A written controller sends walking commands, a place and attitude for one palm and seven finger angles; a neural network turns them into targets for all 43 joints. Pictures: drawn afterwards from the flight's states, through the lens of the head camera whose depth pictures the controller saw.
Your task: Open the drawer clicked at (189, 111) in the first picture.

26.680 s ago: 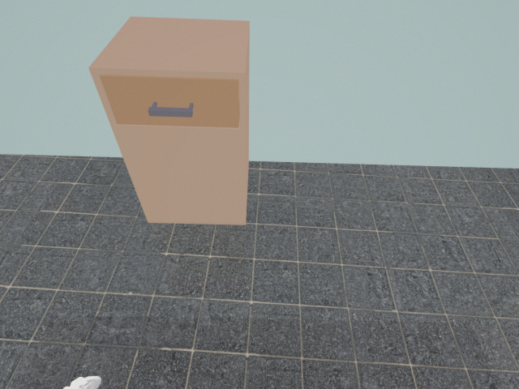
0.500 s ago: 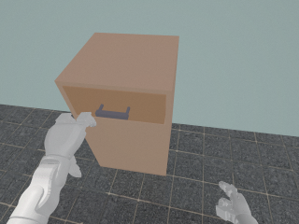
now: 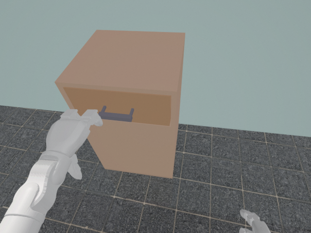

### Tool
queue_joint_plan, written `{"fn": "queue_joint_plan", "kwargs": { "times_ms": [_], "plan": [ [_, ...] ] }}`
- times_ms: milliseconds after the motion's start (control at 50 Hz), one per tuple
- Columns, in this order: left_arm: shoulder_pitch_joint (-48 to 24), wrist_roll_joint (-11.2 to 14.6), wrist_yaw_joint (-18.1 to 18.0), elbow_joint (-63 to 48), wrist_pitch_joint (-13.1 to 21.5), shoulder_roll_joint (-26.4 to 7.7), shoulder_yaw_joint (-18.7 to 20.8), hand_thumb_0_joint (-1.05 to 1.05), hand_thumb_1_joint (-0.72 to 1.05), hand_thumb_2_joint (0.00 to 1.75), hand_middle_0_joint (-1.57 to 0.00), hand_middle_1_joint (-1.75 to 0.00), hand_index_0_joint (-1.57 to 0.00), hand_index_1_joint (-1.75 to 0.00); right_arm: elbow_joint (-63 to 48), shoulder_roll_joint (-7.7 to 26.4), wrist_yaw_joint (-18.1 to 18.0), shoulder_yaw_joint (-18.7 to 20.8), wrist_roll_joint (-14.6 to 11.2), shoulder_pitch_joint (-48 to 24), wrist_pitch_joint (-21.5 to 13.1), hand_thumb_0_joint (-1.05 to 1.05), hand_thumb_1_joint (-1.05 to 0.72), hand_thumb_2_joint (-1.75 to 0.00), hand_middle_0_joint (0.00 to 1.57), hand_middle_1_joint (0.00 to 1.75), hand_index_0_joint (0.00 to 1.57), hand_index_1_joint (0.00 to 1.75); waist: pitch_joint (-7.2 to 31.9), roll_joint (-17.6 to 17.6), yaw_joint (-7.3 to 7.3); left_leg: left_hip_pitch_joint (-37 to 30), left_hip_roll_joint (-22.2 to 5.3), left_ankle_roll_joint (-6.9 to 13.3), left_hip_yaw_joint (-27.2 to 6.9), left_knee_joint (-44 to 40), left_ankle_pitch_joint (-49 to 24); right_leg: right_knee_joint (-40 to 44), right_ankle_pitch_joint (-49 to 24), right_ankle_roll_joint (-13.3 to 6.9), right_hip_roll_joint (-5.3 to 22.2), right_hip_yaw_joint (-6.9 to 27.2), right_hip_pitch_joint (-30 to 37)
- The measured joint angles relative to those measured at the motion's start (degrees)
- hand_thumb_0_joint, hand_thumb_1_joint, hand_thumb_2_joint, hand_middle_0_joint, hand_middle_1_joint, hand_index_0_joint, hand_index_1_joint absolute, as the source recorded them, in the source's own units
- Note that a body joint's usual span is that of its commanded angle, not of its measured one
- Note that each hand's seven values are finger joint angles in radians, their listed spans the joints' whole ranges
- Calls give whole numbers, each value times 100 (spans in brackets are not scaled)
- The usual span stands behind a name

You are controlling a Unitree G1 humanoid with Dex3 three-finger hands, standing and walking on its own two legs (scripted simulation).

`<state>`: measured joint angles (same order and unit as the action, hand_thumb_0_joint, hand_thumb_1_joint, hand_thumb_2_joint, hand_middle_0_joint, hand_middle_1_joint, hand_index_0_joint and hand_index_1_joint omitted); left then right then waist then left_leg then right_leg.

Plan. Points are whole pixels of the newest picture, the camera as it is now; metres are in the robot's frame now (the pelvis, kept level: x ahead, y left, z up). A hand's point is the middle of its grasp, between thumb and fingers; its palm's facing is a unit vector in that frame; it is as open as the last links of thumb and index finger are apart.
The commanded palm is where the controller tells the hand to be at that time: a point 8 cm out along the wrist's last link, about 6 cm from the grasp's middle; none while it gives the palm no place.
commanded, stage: raise the hand with hooked fingers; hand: left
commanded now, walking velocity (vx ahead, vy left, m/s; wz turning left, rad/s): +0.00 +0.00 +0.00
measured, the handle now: (116, 113) +0.56 +0.24 -0.09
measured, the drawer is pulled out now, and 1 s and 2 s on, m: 0.00 0.00 0.00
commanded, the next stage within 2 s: move the hooked fingers above the handle in 0.06 s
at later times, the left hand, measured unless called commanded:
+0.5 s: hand (92, 136) +0.34 +0.22 +0.05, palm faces -0.01 -0.06 -1.00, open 13.8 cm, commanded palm +0.33 +0.23 +0.11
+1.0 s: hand (99, 126) +0.41 +0.23 +0.01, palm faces -0.04 -0.05 -1.00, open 13.8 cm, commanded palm +0.40 +0.24 +0.07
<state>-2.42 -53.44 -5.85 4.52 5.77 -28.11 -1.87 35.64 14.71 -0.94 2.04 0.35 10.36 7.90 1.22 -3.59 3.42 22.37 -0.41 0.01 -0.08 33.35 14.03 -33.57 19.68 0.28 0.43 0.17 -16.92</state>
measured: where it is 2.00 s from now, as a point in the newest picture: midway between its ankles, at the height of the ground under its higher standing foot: outside the picture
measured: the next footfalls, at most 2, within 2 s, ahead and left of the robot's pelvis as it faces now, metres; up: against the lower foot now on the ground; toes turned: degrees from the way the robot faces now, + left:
none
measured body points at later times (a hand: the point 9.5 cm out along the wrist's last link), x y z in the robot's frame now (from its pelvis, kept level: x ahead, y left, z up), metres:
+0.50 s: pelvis +0.01 -0.01 -0.01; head +0.03 -0.03 +0.44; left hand +0.34 +0.22 +0.10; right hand +0.18 -0.25 -0.12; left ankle +0.03 +0.12 -0.73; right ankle -0.03 -0.13 -0.73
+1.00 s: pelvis +0.01 +0.00 -0.02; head +0.07 -0.01 +0.42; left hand +0.40 +0.23 +0.06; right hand +0.09 -0.27 -0.15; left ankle +0.03 +0.12 -0.73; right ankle -0.03 -0.13 -0.73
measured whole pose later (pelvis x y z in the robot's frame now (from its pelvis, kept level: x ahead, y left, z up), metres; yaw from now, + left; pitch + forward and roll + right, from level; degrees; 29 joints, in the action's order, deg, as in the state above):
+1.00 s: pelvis +0.01 +0.00 -0.02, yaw -1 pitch +13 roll -1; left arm -25.0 -60.4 -13.2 37.1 10.0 -27.4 -1.2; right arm 38.5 14.2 -1.4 5.0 0.4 15.3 9.5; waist 6.6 -2.2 -0.9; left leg 38.4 -1.4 0.0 0.1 45.3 19.6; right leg -44.6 24.7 0.1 -0.6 0.6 -32.6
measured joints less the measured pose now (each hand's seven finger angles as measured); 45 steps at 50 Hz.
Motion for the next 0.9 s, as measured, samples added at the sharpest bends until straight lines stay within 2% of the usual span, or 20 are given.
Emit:
{"fn": "queue_joint_plan", "kwargs": {
  "times_ms": [80,200,340,480,700,900],
  "plan": [
    [-80,-32,-122,111,-152,13,-12,-1,-49,30,-32,-120,-32,-120,49,-11,-4,15,-26,-43,6,1,-91,-90,20,30,20,30,28,-14,-1,26,-8,-15,-7,11,1,-37,16,-17,-9,-6,-37],
    [-131,0,-3,205,-337,40,-94,-1,-49,30,-32,-120,-32,-120,6,-67,-30,-50,-57,-133,-4,1,-91,-90,20,30,20,30,76,-35,-17,-38,-18,-34,0,-36,-1,-30,30,-36,-18,2,3],
    [-507,-94,89,733,-144,65,-199,-1,-49,30,-32,-120,-32,-120,-18,-116,-84,-101,-56,-216,-52,1,-91,-90,20,30,20,30,102,12,2,63,-32,-64,-34,43,33,-129,87,-66,-36,-30,-96],
    [-1011,-279,-100,1311,49,134,-246,-1,-49,30,-32,-120,-32,-120,31,-118,-88,-22,-26,-151,-75,1,-91,-90,20,30,20,30,171,72,-30,391,-47,-83,-73,304,151,-368,205,-90,-55,-65,-400],
    [-1560,-400,-273,2266,110,52,-17,0,-49,30,-32,-120,-32,-120,153,-74,-109,107,-37,178,53,1,-91,-90,20,30,20,30,332,111,-243,848,-91,-70,-12,629,339,-653,344,-83,-95,4,-866],
    [-1898,-536,-488,2793,439,-10,122,-1,-49,30,-32,-120,-32,-120,249,-27,-84,285,4,474,129,1,-91,-90,20,30,20,30,464,131,-367,1324,-109,-29,15,983,499,-917,448,-42,-110,37,-1309]
  ]
}}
